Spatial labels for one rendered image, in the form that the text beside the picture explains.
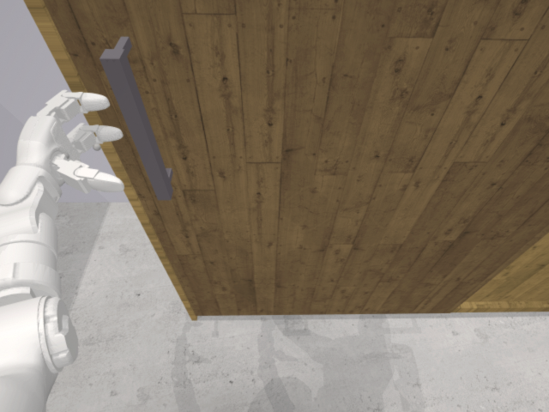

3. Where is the left robot forearm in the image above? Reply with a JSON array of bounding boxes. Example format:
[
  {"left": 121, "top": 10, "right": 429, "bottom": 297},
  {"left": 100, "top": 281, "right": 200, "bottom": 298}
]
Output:
[{"left": 0, "top": 165, "right": 62, "bottom": 306}]

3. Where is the wardrobe door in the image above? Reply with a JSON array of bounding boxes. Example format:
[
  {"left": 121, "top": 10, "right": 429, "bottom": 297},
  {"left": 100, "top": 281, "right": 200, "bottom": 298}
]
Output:
[
  {"left": 43, "top": 0, "right": 549, "bottom": 316},
  {"left": 464, "top": 233, "right": 549, "bottom": 302}
]

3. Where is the left robot upper arm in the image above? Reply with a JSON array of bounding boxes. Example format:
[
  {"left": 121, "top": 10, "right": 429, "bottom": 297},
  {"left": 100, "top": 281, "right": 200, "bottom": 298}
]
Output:
[{"left": 0, "top": 295, "right": 78, "bottom": 412}]

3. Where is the handle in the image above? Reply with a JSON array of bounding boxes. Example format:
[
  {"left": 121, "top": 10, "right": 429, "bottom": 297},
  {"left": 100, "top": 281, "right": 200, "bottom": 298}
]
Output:
[{"left": 100, "top": 37, "right": 173, "bottom": 200}]

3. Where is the robot left hand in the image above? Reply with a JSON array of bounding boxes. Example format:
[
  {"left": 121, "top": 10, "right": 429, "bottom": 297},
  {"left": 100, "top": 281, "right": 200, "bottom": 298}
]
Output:
[{"left": 16, "top": 90, "right": 124, "bottom": 194}]

